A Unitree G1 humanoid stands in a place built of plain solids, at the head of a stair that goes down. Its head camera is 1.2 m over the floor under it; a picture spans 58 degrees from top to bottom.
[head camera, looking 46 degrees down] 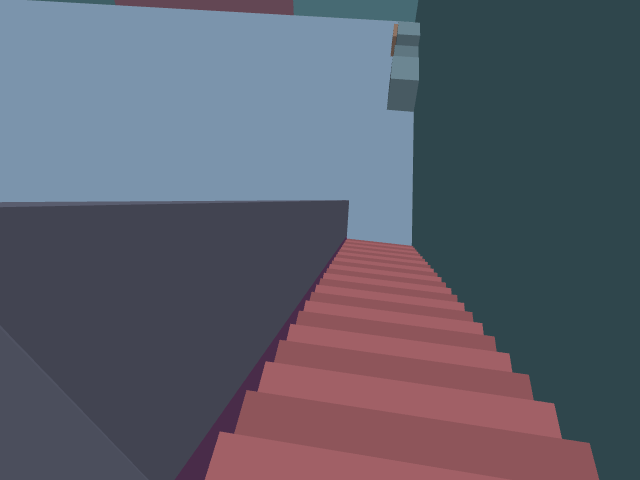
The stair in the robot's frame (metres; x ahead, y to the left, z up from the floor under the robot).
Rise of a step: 0.19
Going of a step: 0.23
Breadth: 1.25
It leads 9 degrees to the right of straight ahead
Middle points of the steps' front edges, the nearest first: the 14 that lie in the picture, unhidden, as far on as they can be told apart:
0.42 -0.30 -0.19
0.64 -0.33 -0.39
0.87 -0.37 -0.58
1.09 -0.40 -0.77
1.32 -0.44 -0.97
1.54 -0.47 -1.16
1.77 -0.51 -1.35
1.99 -0.55 -1.55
2.22 -0.58 -1.74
2.44 -0.62 -1.93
2.67 -0.65 -2.13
2.89 -0.69 -2.32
3.12 -0.72 -2.51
3.34 -0.76 -2.71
